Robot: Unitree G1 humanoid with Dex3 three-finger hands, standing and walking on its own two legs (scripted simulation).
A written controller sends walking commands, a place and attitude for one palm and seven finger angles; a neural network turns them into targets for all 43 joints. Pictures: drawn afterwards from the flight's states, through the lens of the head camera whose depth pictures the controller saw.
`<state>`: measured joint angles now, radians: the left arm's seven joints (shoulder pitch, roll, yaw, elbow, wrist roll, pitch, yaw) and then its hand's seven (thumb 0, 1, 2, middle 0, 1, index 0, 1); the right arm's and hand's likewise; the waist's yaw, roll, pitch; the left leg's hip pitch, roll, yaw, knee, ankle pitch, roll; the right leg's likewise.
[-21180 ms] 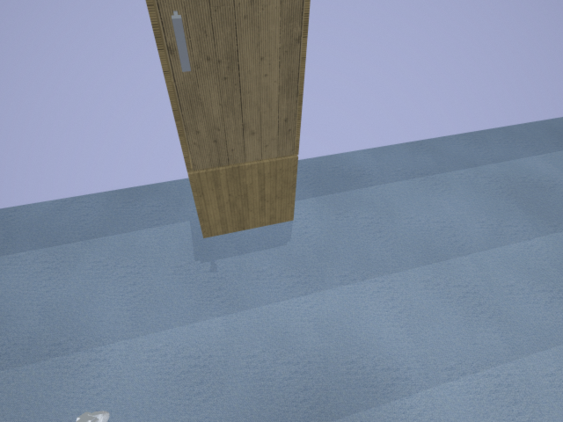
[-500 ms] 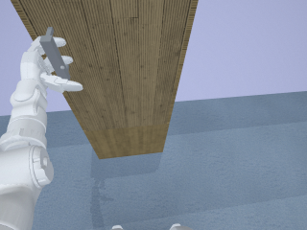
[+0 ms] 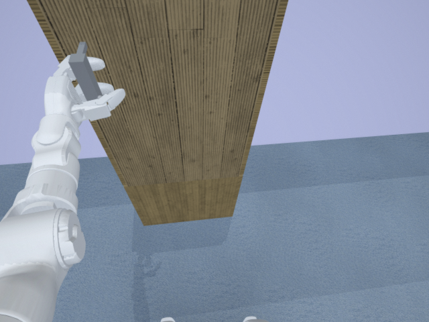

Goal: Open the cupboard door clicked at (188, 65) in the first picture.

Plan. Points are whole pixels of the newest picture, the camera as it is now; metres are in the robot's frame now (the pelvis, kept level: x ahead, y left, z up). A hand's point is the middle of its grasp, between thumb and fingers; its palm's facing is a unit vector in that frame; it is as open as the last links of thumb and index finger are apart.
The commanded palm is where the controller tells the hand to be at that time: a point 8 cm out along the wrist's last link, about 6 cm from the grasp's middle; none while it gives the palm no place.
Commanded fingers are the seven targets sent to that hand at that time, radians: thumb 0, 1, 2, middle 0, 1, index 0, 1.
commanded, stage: close the thumb around the handle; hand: left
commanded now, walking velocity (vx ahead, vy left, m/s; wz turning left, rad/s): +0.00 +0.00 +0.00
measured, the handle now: (92, 81) +0.53 +0.21 +0.14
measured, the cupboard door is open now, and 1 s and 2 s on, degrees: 0 27 41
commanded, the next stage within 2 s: pull the door open along its arc in 0.26 s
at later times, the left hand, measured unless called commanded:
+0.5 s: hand (104, 98) +0.49 +0.18 +0.13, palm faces +0.07 -1.00 +0.00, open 5.4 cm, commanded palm +0.45 +0.23 +0.14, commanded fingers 0.00 0.90 0.90 -0.40 -1.35 -0.40 -1.35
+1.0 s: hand (133, 163) +0.34 +0.11 +0.14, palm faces +0.24 -0.97 +0.08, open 6.0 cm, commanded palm +0.27 +0.17 +0.14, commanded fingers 0.00 0.90 0.90 -0.40 -1.35 -0.40 -1.35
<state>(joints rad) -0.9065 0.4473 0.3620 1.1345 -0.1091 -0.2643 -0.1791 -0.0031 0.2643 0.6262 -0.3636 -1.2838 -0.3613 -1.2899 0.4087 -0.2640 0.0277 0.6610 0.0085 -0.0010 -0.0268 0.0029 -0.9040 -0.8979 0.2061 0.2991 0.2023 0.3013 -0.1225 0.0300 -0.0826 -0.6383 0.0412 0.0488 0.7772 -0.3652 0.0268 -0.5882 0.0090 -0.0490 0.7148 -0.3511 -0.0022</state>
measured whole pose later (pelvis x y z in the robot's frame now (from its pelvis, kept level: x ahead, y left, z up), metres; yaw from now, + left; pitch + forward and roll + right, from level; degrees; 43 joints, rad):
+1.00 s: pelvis +0.03 -0.02 +0.02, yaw -1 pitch +4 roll +0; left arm -0.02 0.02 0.06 -0.03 -0.15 0.06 0.21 0.01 0.67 0.72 -0.35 -1.35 -0.38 -1.35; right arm 0.20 -0.22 0.01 0.56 0.02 0.01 0.00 0.01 -0.91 -0.90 0.20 0.30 0.20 0.30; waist 0.00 0.05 -0.09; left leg -0.33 0.04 0.07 0.61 -0.35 0.00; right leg -0.31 0.01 -0.03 0.60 -0.36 -0.02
